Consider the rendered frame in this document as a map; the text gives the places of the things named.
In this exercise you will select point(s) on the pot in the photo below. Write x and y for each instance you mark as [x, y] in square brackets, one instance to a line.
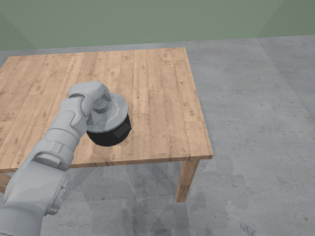
[113, 137]

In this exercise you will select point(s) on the robot left forearm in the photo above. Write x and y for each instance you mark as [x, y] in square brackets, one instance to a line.
[56, 148]

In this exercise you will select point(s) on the lid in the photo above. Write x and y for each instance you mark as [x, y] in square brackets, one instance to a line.
[114, 116]

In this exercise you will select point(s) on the left robot upper arm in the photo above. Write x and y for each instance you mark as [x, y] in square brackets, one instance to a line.
[39, 191]

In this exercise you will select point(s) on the left robot hand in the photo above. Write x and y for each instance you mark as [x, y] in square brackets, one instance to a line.
[95, 90]

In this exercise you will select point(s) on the knob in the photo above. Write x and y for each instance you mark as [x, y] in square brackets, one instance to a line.
[100, 106]

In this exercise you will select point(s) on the table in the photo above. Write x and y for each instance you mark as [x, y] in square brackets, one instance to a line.
[163, 107]

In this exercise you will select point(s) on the right robot hand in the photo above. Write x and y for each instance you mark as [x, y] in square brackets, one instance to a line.
[251, 230]

